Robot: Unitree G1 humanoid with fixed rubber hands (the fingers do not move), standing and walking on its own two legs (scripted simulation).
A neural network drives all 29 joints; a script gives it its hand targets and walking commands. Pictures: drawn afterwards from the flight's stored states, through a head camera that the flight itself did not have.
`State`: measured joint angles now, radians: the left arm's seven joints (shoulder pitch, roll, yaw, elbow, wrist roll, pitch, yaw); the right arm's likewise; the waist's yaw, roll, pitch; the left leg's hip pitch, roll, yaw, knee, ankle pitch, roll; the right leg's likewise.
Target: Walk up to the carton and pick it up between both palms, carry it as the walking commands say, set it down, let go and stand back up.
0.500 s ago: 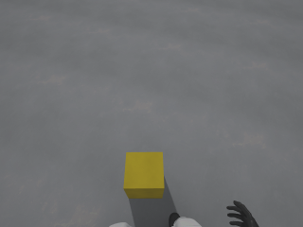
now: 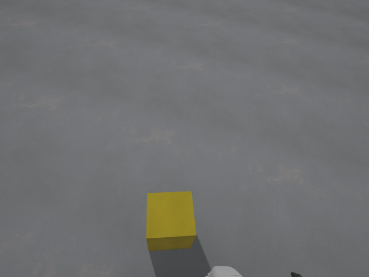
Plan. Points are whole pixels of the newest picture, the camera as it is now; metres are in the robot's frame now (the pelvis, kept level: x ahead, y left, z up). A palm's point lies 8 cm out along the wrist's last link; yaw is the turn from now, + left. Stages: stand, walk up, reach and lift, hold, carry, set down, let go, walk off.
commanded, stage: walk up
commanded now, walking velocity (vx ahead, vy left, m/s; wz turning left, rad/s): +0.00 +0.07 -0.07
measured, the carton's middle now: (169, 221) +0.42 +0.01 -0.65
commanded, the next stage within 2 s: none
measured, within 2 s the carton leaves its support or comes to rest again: neither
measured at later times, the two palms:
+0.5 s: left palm out of the picture +0.05 +0.27 -0.14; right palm out of the picture +0.05 -0.25 -0.11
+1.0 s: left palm out of the picture +0.04 +0.25 -0.13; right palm out of the picture +0.03 -0.27 -0.10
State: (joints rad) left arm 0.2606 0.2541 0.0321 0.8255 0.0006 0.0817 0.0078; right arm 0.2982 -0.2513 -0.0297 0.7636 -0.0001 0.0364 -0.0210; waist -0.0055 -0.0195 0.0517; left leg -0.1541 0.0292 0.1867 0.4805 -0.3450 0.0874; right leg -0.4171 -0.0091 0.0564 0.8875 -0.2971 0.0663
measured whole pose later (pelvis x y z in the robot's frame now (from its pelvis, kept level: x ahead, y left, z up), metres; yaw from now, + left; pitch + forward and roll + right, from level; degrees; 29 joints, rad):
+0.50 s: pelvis -0.02 +0.02 +0.00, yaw +0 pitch +1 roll -2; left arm 0.25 0.25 0.03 0.83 0.00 0.06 0.03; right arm 0.26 -0.25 -0.03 0.76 0.00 0.06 -0.01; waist -0.01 -0.02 0.06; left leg -0.25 0.01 0.15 0.53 -0.30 0.09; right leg -0.39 -0.03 0.05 0.77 -0.36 0.06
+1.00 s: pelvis -0.03 +0.00 +0.00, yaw -1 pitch -1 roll -1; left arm 0.25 0.25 0.03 0.82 0.00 0.08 0.01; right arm 0.29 -0.25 -0.03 0.76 0.00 0.03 -0.01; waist 0.00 -0.02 0.06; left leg -0.22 0.04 0.17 0.52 -0.28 0.07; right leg -0.31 -0.02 0.06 0.71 -0.37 0.04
